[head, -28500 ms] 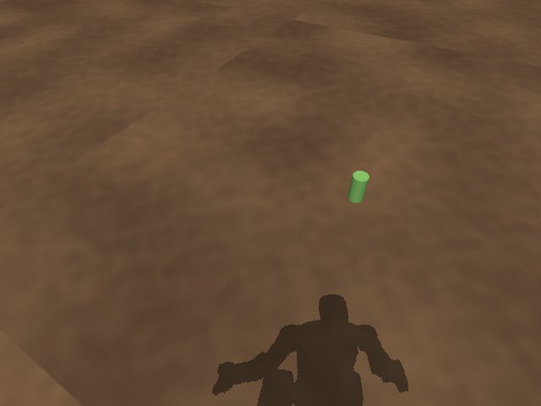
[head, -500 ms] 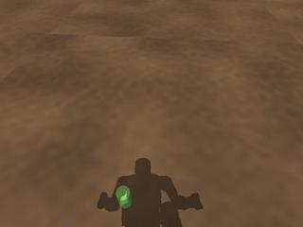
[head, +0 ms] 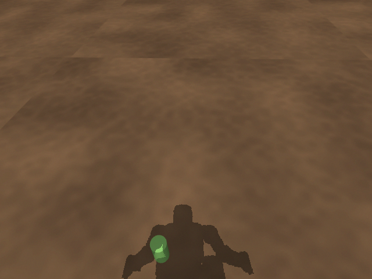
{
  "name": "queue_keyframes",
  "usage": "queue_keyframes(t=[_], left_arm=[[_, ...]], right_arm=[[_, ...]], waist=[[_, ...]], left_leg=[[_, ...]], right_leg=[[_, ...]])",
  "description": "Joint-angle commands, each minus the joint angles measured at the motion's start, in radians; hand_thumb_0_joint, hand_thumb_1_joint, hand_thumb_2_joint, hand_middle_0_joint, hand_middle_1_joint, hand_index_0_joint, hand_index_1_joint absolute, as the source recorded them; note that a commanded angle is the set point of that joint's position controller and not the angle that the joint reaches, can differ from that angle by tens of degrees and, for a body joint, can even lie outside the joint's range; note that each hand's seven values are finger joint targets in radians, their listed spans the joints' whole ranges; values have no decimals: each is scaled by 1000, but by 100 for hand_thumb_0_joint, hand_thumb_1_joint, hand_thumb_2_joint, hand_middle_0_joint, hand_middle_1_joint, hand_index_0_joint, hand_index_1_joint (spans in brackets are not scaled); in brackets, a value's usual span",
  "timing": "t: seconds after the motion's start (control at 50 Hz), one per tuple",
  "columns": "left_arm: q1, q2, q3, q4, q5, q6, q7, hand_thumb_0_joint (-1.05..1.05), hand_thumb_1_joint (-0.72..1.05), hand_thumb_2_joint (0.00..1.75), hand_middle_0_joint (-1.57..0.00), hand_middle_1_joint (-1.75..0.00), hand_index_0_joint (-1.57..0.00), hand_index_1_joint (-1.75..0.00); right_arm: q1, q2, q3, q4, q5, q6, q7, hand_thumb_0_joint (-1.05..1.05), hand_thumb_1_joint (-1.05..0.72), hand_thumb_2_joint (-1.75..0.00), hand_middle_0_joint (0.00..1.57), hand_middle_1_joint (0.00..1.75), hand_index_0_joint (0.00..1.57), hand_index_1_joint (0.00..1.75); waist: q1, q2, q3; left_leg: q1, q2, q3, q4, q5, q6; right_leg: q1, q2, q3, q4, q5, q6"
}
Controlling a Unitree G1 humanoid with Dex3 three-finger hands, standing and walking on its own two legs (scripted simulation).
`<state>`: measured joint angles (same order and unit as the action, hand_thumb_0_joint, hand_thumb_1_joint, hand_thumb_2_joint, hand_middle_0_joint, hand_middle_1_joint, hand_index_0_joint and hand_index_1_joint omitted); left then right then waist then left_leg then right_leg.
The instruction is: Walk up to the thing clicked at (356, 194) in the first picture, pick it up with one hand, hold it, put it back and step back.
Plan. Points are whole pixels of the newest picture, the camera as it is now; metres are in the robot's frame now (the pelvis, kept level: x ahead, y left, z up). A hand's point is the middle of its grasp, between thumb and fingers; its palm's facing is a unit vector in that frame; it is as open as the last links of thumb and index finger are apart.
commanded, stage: stand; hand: left
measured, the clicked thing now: (160, 249) +0.43 +0.18 -0.70
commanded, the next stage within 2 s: step back in 1.36 s
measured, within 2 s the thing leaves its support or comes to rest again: neither
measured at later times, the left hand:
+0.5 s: hand out of the picture +0.06 +0.24 -0.16, palm faces -0.01 -0.94 -0.34, open 7.4 cm
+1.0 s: hand out of the picture +0.10 +0.25 -0.16, palm faces -0.02 -0.94 -0.34, open 7.4 cm
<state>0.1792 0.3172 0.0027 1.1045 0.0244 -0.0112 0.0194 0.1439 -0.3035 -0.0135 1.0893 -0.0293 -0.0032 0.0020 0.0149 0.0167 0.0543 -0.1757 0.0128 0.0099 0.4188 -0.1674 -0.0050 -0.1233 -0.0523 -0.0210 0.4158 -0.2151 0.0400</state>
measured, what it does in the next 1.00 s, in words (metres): stands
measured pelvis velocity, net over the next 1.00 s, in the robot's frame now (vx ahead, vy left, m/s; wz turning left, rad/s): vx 0.03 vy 0.00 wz -0.01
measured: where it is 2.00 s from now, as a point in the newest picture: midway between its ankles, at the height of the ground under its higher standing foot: outside the picture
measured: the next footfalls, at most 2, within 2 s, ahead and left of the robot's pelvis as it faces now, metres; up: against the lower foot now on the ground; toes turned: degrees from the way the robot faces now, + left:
none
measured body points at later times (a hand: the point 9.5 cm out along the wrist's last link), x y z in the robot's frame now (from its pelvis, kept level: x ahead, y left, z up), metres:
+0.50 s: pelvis +0.01 +0.00 +0.00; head +0.01 -0.01 +0.45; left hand +0.06 +0.29 -0.13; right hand +0.06 -0.30 -0.14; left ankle +0.04 +0.12 -0.74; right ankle +0.01 -0.14 -0.74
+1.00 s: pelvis +0.03 +0.00 +0.01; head +0.04 +0.00 +0.46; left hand +0.10 +0.29 -0.13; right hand +0.10 -0.30 -0.13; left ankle +0.04 +0.12 -0.74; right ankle +0.01 -0.14 -0.74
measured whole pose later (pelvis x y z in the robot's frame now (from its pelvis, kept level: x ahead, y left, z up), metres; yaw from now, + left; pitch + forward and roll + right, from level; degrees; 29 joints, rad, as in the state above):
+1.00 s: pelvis +0.03 +0.00 +0.01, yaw -1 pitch -2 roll +0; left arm 0.10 0.33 0.01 1.16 0.01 -0.01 0.01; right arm 0.10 -0.34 0.00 1.15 -0.02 -0.02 0.00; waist 0.00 0.00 0.06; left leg -0.13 0.02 0.02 0.34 -0.17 -0.01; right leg -0.08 -0.05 -0.01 0.33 -0.20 0.04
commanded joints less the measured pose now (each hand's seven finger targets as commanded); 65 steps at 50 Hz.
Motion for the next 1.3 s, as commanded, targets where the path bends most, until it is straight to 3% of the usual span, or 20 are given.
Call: queue_keyframes(t=[0.0,0.08,0.28,0.36,0.62,0.74,0.94,1.04,1.16,1.28], left_arm=[[-42,207,38,-39,1,-19,6,0,90,90,-20,-30,-20,-30],[-38,217,40,-19,2,-14,3,0,90,90,-20,-30,-20,-30],[-66,224,41,-1,-3,-21,2,0,90,90,-20,-30,-20,-30],[-64,217,39,4,-4,-22,1,0,90,90,-20,-30,-20,-30],[-81,221,41,8,-7,-17,-2,0,90,90,-20,-30,-20,-30],[-88,213,42,7,-8,-18,-2,0,90,90,-20,-30,-20,-30],[-96,217,44,0,-10,-15,-3,0,90,90,-20,-30,-20,-30],[-101,223,45,0,-9,-12,-4,0,90,90,-20,-30,-20,-30],[-105,219,45,-7,-9,-16,-2,0,90,90,-20,-30,-20,-30],[-101,224,44,-7,-11,-15,-3,0,90,90,-20,-30,-20,-30]], right_arm=[[-30,-205,-43,-38,5,-17,-17,0,-90,-90,20,30,20,30],[-43,-207,-42,-28,6,-12,-14,0,-90,-90,20,30,20,30],[-33,-211,-34,-7,9,-16,-11,0,-90,-90,20,30,20,30],[-37,-223,-32,-2,10,-17,-13,0,-90,-90,20,30,20,30],[-38,-231,-27,14,14,-22,-17,0,-90,-90,20,30,20,30],[-60,-231,-27,9,14,-29,-17,0,-90,-90,20,30,20,30],[-71,-239,-30,7,14,-30,-20,0,-90,-90,20,30,20,30],[-75,-236,-28,11,14,-27,-19,0,-90,-90,20,30,20,30],[-73,-243,-31,7,15,-27,-19,0,-90,-90,20,30,20,30],[-74,-239,-28,11,16,-28,-17,0,-90,-90,20,30,20,30]], waist=[[-10,-1,5],[-4,-1,16],[-14,-10,-14],[-10,-3,-36],[-16,-8,-41],[-11,-16,-60],[-15,-10,-86],[-16,-1,-60],[-16,-15,-91],[-16,-14,-71]], left_leg=[[-20,90,-112,-137,-113,19],[-39,97,-122,-155,-187,23],[7,97,-104,-129,-83,22],[12,105,-103,-130,-37,27],[27,108,-97,-144,11,20],[67,117,-95,-136,122,21],[99,123,-80,-125,193,19],[73,118,-82,-145,125,14],[95,124,-74,-125,184,22],[90,121,-79,-137,173,13]], right_leg=[[-44,-63,81,-121,-36,-47],[-53,-62,82,-122,-96,-50],[-53,-79,101,-146,-53,-51],[-18,-80,95,-140,22,-50],[5,-81,85,-137,79,-45],[13,-80,74,-127,131,-42],[28,-86,76,-128,192,-43],[26,-84,76,-135,144,-43],[41,-91,79,-134,199,-45],[31,-87,75,-136,174,-44]])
